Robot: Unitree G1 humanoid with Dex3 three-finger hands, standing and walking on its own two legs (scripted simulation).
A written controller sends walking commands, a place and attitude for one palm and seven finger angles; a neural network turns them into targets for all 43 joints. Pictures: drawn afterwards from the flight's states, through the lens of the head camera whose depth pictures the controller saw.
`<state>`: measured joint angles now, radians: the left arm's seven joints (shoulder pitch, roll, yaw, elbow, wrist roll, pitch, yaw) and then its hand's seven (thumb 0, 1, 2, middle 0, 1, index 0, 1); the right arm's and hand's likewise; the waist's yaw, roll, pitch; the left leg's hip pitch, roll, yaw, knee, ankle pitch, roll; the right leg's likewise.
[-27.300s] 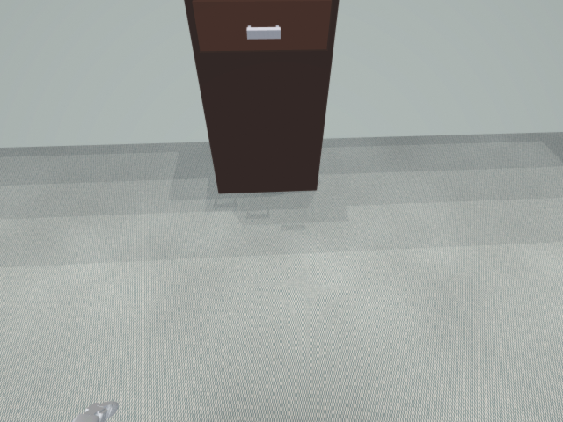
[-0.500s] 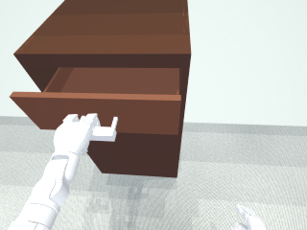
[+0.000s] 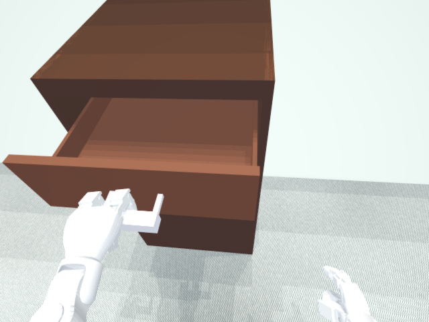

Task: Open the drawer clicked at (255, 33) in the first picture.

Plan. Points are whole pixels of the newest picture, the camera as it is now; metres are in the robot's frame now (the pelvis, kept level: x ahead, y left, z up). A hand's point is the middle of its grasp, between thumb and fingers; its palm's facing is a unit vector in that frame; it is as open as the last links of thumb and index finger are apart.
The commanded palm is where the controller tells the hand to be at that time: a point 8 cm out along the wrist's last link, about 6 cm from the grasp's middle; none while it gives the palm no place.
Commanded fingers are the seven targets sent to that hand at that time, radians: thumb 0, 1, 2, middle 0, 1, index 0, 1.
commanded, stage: pull the drawer open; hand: left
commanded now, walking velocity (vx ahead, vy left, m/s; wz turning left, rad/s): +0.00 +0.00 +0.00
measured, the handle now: (131, 208) +0.30 +0.20 +0.05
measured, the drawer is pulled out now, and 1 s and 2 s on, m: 0.19 0.30 0.29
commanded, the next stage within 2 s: open the thumb to release the handle in 1.24 s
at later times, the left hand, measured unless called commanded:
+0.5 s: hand (96, 274) +0.18 +0.23 +0.03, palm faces -0.01 -0.11 -0.99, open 5.7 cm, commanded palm +0.15 +0.23 +0.08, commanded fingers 0.00 0.90 0.90 -0.40 -1.35 -0.40 -1.35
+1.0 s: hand (85, 305) +0.14 +0.23 +0.03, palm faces +0.01 -0.10 -0.99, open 5.7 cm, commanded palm +0.09 +0.23 +0.08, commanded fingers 0.00 0.90 0.90 -0.40 -1.35 -0.40 -1.35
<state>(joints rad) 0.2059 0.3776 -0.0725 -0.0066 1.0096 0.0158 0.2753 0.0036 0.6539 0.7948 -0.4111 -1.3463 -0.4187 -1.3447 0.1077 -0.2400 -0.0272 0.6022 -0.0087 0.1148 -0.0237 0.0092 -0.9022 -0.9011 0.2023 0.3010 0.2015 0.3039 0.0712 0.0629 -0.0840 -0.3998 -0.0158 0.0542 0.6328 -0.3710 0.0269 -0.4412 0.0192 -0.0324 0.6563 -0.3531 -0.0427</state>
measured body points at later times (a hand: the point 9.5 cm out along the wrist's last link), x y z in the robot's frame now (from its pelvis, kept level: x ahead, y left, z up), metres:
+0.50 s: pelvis +0.00 +0.00 +0.00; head +0.03 -0.03 +0.44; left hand +0.18 +0.23 +0.08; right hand +0.21 -0.22 -0.11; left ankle -0.04 +0.10 -0.72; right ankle -0.02 -0.09 -0.72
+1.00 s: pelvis -0.02 -0.01 -0.01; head +0.01 -0.04 +0.43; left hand +0.13 +0.23 +0.08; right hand +0.19 -0.22 -0.11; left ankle -0.04 +0.10 -0.72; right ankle -0.02 -0.09 -0.72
